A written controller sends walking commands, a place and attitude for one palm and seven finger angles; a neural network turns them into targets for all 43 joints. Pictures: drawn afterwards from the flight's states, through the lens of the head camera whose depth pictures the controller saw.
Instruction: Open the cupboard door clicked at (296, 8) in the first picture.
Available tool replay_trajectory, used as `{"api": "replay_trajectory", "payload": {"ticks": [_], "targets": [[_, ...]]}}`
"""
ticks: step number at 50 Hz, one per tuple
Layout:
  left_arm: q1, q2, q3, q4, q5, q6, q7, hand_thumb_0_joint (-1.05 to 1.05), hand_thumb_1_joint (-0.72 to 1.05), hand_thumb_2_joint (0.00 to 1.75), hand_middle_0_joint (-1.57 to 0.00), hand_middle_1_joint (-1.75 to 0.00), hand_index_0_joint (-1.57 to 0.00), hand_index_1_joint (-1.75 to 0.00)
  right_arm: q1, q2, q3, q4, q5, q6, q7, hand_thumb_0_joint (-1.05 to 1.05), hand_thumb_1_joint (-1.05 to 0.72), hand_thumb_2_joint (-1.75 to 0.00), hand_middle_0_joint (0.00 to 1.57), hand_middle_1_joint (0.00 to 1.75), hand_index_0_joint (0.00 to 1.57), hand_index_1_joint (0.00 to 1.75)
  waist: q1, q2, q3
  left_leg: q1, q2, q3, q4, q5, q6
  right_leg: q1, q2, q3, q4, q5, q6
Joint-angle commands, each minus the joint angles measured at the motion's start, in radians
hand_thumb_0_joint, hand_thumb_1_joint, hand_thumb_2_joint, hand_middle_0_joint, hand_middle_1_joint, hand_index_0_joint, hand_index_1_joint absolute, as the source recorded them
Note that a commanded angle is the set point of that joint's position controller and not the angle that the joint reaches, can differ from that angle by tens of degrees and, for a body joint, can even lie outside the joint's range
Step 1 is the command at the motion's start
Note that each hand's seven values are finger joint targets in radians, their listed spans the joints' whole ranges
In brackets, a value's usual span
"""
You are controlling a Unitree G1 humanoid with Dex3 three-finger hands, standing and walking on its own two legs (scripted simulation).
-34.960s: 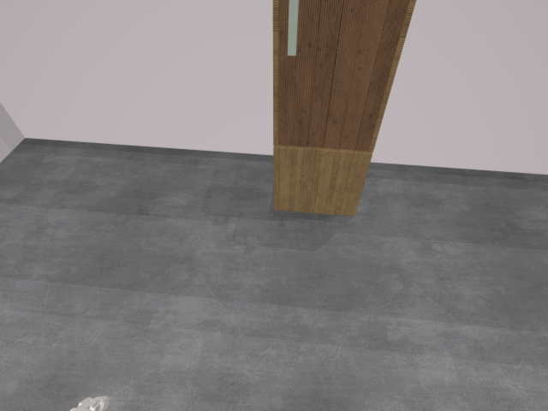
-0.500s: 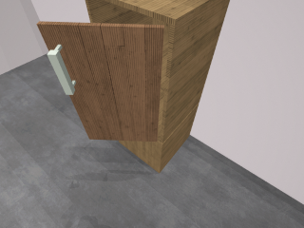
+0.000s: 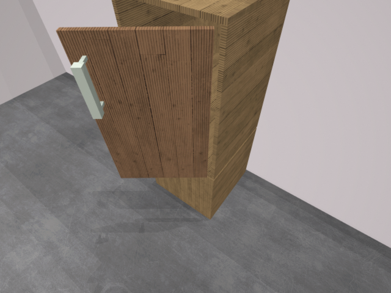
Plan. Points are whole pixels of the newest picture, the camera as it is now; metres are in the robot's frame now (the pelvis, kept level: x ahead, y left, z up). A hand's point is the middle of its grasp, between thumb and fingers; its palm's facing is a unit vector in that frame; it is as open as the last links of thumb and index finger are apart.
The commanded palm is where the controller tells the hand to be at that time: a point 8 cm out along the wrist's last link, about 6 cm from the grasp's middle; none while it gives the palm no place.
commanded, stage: look again from close up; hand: left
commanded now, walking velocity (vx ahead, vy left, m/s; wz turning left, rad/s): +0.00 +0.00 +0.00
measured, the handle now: (91, 88) +0.56 +0.30 +0.12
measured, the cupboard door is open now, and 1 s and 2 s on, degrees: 37 37 37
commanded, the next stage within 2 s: shuffle to correct the standing spot in 0.08 s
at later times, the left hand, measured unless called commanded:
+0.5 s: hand out of the picture +0.00 +0.19 -0.18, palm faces +0.06 -0.98 -0.21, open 7.4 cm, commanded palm none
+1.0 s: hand out of the picture +0.01 +0.28 -0.18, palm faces +0.11 -0.96 -0.26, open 7.4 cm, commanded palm none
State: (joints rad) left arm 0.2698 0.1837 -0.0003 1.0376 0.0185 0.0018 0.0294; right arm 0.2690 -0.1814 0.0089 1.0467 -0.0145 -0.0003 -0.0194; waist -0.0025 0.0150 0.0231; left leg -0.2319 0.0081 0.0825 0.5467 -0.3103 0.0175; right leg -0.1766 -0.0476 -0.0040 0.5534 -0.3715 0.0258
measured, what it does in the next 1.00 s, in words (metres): steps on the spot: left foot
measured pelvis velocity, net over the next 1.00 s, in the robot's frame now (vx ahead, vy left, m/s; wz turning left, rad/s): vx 0.03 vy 0.07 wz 0.05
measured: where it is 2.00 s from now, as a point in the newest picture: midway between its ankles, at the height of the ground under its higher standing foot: outside the picture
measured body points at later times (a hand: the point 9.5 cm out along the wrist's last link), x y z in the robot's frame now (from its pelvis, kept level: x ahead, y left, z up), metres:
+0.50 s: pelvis +0.01 +0.01 -0.01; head +0.03 +0.01 +0.44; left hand -0.01 +0.24 -0.16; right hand +0.04 -0.23 -0.16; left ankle -0.01 +0.11 -0.73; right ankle -0.05 -0.13 -0.73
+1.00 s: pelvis +0.03 +0.07 -0.01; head +0.06 +0.08 +0.44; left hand +0.01 +0.33 -0.16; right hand +0.16 -0.16 -0.14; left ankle +0.06 +0.21 -0.73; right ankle -0.01 -0.09 -0.73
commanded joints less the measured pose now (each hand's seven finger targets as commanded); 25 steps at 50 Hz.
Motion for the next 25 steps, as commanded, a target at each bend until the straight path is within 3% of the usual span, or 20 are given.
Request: {"api": "replay_trajectory", "payload": {"ticks": [1,4,9,12,14,17,20,21,23,24,25], "targets": [[0.066,0.1,0.013,-0.021,-0.003,-0.01,0.005,0.0,0.9,0.9,-0.2,-0.3,-0.2,-0.3,0.031,-0.104,-0.021,-0.035,-0.002,-0.028,-0.006,0.0,-0.9,-0.9,0.2,0.3,0.2,0.3,0.011,-0.022,0.035,-0.004,0.099,-0.117,-0.156,0.116,0.041,-0.055,-0.029,0.036,-0.105,0.118,-0.053],[0.069,0.104,0.014,-0.012,-0.005,-0.016,0.006,0.0,0.9,0.9,-0.2,-0.3,-0.2,-0.3,0.041,-0.103,-0.02,-0.02,0.0,-0.033,-0.009,0.0,-0.9,-0.9,0.2,0.3,0.2,0.3,0.007,-0.02,0.002,0.037,0.096,-0.101,-0.131,0.211,0.036,-0.042,-0.039,0.039,-0.1,0.199,-0.052],[0.08,0.099,0.012,0.011,-0.004,-0.019,0.008,0.0,0.9,0.9,-0.2,-0.3,-0.2,-0.3,0.044,-0.094,-0.021,0.004,0.002,-0.033,-0.012,0.0,-0.9,-0.9,0.2,0.3,0.2,0.3,0.006,-0.026,0.003,0.055,0.098,-0.088,-0.118,0.255,0.03,-0.041,-0.044,0.044,-0.105,0.262,-0.052],[0.088,0.11,0.021,0.014,0.0,-0.017,0.008,0.0,0.9,0.9,-0.2,-0.3,-0.2,-0.3,0.042,-0.09,-0.022,0.007,0.003,-0.025,-0.008,0.0,-0.9,-0.9,0.2,0.3,0.2,0.3,0.013,-0.028,0.024,0.02,0.078,-0.069,-0.094,0.171,0.025,-0.033,-0.061,0.07,-0.105,0.228,-0.066],[0.098,0.126,0.031,0.012,0.0,-0.014,0.009,0.0,0.9,0.9,-0.2,-0.3,-0.2,-0.3,0.028,-0.087,-0.025,-0.008,0.002,-0.016,-0.004,0.0,-0.9,-0.9,0.2,0.3,0.2,0.3,0.02,-0.048,0.048,-0.022,0.057,-0.048,-0.059,0.111,0.016,-0.042,-0.094,0.113,-0.125,0.189,-0.083],[0.113,0.155,0.049,0.006,0.003,-0.01,0.011,0.0,0.9,0.9,-0.2,-0.3,-0.2,-0.3,0.02,-0.077,-0.03,-0.03,-0.001,-0.006,0.0,0.0,-0.9,-0.9,0.2,0.3,0.2,0.3,0.025,-0.126,0.053,-0.079,0.024,-0.013,0.012,0.047,0.001,-0.022,-0.162,0.182,-0.158,0.188,-0.12],[0.115,0.167,0.065,-0.006,0.005,-0.008,0.015,0.0,0.9,0.9,-0.2,-0.3,-0.2,-0.3,0.018,-0.075,-0.035,-0.048,-0.001,-0.006,0.001,0.0,-0.9,-0.9,0.2,0.3,0.2,0.3,0.026,-0.148,0.049,-0.085,0.02,0.0,0.036,0.068,-0.005,-0.017,-0.208,0.195,-0.132,0.319,-0.141],[0.107,0.168,0.068,-0.014,0.006,-0.005,0.015,0.0,0.9,0.9,-0.2,-0.3,-0.2,-0.3,0.029,-0.077,-0.036,-0.049,0.0,-0.008,0.001,0.0,-0.9,-0.9,0.2,0.3,0.2,0.3,0.021,-0.14,0.038,-0.057,0.022,-0.006,0.012,0.112,-0.003,-0.023,-0.193,0.169,-0.101,0.348,-0.13],[0.084,0.145,0.069,-0.029,0.008,0.002,0.016,0.0,0.9,0.9,-0.2,-0.3,-0.2,-0.3,0.063,-0.1,-0.041,-0.043,-0.002,-0.011,-0.001,0.0,-0.9,-0.9,0.2,0.3,0.2,0.3,0.005,-0.035,0.016,0.034,0.066,-0.052,-0.034,0.278,0.023,-0.073,-0.119,0.073,-0.002,0.306,-0.092],[0.073,0.125,0.066,-0.04,0.008,0.006,0.016,0.0,0.9,0.9,-0.2,-0.3,-0.2,-0.3,0.084,-0.127,-0.047,-0.042,-0.005,-0.012,-0.003,0.0,-0.9,-0.9,0.2,0.3,0.2,0.3,0.0,0.055,0.004,0.085,0.12,-0.121,-0.062,0.381,0.059,-0.127,-0.062,0.005,0.08,0.21,-0.07],[0.055,0.097,0.06,-0.051,0.008,0.009,0.016,0.0,0.9,0.9,-0.2,-0.3,-0.2,-0.3,0.11,-0.152,-0.052,-0.042,-0.008,-0.011,-0.008,0.0,-0.9,-0.9,0.2,0.3,0.2,0.3,-0.006,0.152,-0.005,0.127,0.186,-0.203,-0.106,0.472,0.116,-0.193,-0.005,-0.068,0.176,0.028,-0.047]]}}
